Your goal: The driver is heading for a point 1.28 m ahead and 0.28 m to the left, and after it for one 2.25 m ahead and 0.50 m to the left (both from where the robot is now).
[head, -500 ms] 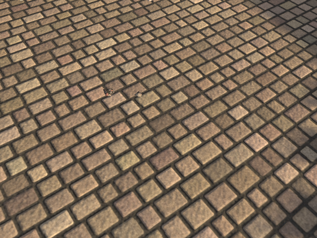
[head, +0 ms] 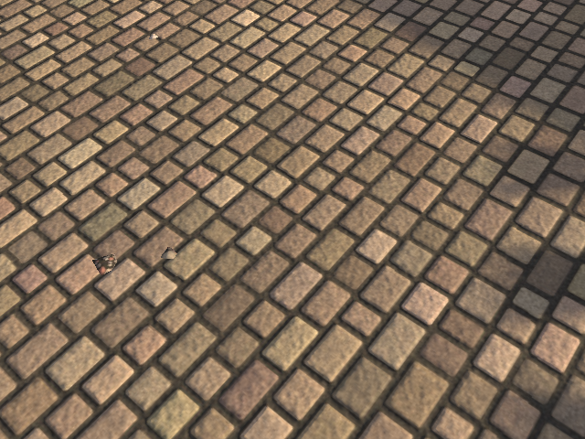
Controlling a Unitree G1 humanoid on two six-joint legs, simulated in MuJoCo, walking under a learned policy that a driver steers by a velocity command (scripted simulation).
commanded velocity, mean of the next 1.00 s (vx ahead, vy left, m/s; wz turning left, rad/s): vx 0.44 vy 0.00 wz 0.31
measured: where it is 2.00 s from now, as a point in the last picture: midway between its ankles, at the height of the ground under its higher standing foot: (299, 388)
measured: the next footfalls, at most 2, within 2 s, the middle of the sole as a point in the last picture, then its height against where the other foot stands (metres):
left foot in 0.24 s outside the picture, level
right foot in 0.78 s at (332, 370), level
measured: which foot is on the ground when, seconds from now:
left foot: up 0.00-0.22, down 0.24-0.78, up 0.80-1.00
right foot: down 0.00-0.26, up 0.28-0.76, down 0.78-1.00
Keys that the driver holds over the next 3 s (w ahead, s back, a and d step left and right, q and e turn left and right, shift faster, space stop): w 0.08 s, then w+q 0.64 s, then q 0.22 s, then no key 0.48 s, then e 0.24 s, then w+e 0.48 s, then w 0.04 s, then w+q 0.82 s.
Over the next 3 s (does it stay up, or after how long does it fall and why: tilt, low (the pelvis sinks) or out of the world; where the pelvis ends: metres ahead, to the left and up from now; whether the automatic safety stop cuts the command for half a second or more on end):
stays up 1.07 0.10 0.00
